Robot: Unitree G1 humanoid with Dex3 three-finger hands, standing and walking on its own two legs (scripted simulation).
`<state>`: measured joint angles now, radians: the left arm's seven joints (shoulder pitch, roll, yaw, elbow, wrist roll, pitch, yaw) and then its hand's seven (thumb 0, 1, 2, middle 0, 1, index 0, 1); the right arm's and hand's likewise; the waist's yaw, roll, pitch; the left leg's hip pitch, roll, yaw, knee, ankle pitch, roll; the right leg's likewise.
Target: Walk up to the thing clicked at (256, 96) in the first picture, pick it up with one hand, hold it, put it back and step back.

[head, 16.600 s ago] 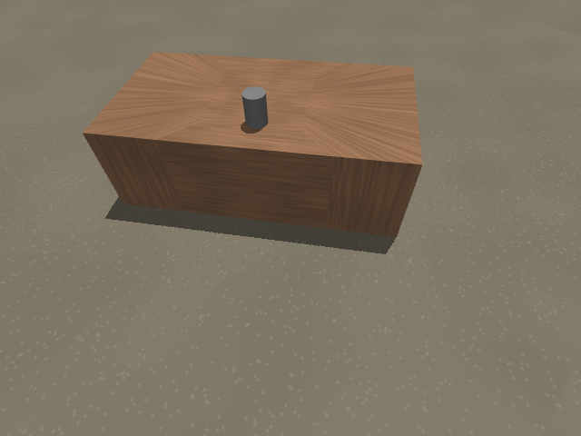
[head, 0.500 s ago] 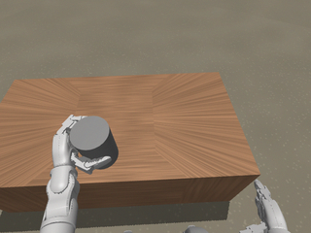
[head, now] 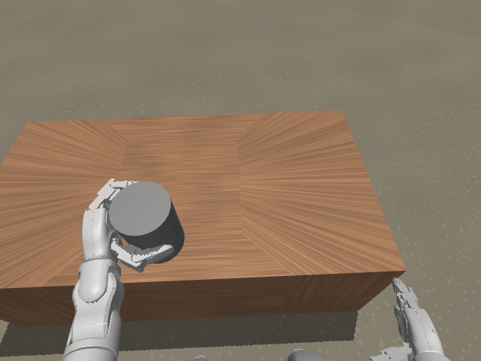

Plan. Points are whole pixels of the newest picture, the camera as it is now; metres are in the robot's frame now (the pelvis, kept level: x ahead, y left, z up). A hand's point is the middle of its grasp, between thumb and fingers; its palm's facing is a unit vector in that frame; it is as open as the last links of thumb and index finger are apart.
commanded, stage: hold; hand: left
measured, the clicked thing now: (151, 225) +0.33 +0.15 +0.05
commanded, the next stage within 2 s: crouch in 1.32 s
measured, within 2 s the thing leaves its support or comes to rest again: neither
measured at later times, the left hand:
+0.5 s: hand (140, 220) +0.34 +0.17 +0.06, palm faces +0.13 -0.99 -0.01, open 11.9 cm
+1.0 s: hand (138, 221) +0.33 +0.17 +0.06, palm faces +0.13 -0.99 -0.01, open 11.9 cm
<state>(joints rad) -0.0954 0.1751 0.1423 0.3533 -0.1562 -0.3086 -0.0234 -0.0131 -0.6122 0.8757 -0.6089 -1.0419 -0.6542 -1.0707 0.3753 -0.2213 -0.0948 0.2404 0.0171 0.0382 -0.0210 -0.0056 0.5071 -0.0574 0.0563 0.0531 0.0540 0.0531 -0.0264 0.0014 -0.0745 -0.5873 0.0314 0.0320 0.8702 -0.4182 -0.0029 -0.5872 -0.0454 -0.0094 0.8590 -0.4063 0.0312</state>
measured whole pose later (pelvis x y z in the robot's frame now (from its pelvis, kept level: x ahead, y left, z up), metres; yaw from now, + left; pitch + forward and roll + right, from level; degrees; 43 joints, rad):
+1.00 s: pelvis +0.00 +0.00 +0.00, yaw +0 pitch +8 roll +0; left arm -0.10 0.18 0.15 0.37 -0.16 -0.32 -0.03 -0.01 -0.61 0.87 -0.62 -1.03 -0.66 -1.06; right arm 0.36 -0.22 -0.11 0.26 0.02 0.05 -0.02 -0.01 0.50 -0.06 0.06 0.05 0.05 0.05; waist -0.03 0.00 -0.08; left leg -0.58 0.03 0.03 0.86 -0.42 0.00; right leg -0.58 -0.05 -0.01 0.85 -0.41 0.03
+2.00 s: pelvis -0.02 +0.00 -0.04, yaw +0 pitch +18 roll -1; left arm -0.52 0.29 0.31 0.95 -0.10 -0.58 -0.02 -0.01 -0.61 0.86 -0.63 -1.01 -0.68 -1.03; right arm 0.39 -0.25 -0.08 0.03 -0.05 0.01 0.05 -0.01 0.52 -0.05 0.06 0.05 0.06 0.05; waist -0.16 -0.04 -0.09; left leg -0.96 0.04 0.01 1.12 -0.48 0.00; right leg -0.95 -0.03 -0.02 1.09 -0.46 0.03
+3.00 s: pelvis -0.03 +0.00 -0.11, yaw -2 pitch +29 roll -4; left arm -0.80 0.52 0.45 1.21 0.01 -0.60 0.00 -0.01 -0.61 0.85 -0.64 -1.00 -0.69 -1.02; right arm 0.40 -0.29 -0.07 -0.20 -0.07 0.01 0.08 0.00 0.50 -0.06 0.06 0.05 0.06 0.05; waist -0.32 -0.02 -0.16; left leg -1.38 0.07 -0.04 1.43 -0.58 0.00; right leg -1.33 -0.01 -0.05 1.36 -0.53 0.03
